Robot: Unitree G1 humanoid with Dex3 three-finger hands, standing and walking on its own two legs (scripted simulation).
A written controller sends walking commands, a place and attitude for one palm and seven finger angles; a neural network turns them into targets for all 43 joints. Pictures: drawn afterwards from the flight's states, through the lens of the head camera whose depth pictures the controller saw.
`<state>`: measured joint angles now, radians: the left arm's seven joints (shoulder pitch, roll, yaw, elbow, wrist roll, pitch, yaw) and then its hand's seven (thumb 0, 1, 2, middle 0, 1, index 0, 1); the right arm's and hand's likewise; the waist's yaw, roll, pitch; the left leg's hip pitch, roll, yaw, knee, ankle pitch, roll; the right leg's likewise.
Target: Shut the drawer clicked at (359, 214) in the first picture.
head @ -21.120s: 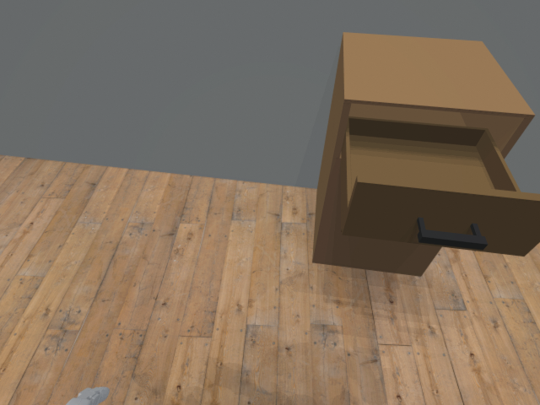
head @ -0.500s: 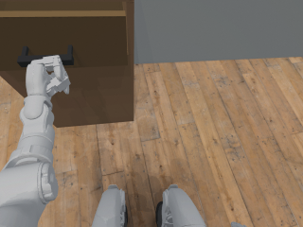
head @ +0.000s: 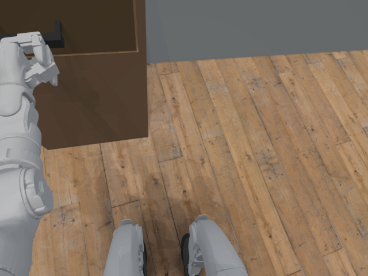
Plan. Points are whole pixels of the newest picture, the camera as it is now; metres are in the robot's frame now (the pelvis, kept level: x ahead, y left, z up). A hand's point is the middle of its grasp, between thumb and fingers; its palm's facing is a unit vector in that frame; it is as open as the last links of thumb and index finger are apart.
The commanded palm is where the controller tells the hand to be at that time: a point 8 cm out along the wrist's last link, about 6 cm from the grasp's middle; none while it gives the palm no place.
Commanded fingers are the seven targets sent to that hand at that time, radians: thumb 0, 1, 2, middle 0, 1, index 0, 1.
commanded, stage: push the drawer shut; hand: left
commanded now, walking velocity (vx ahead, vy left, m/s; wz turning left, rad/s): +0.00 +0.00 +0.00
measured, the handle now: (27, 33) +0.60 +0.27 +0.05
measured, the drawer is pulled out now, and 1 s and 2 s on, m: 0.00 0.00 0.00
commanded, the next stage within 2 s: pull the fist back off the drawer in 0.22 s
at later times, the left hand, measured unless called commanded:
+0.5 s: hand (44, 62) +0.53 +0.24 +0.05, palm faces +0.11 -0.99 -0.05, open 3.1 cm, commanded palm +0.56 +0.24 +0.06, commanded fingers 0.00 0.90 0.90 -1.40 -1.60 -1.40 -1.60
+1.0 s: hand (54, 66) +0.53 +0.22 +0.05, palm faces +0.12 -0.99 -0.02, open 3.1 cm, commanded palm +0.50 +0.25 +0.06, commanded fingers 0.00 0.90 0.90 -1.40 -1.60 -1.40 -1.60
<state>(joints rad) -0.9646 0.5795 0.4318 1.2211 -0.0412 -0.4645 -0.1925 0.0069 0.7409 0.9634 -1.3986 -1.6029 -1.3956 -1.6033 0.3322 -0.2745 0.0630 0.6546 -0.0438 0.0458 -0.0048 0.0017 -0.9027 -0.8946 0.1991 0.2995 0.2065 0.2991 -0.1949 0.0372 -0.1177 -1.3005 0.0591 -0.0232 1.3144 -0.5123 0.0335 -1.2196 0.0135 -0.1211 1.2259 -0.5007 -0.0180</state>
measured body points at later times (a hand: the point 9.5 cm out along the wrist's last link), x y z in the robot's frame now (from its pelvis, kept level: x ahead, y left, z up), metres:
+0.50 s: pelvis -0.02 +0.01 -0.01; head +0.16 +0.06 +0.40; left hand +0.52 +0.29 +0.05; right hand -0.01 -0.26 -0.10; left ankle +0.04 +0.10 -0.61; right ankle +0.04 -0.12 -0.61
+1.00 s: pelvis +0.00 +0.01 +0.01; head +0.17 +0.04 +0.42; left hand +0.51 +0.27 +0.05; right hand +0.02 -0.25 -0.10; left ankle +0.04 +0.10 -0.61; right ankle +0.04 -0.12 -0.61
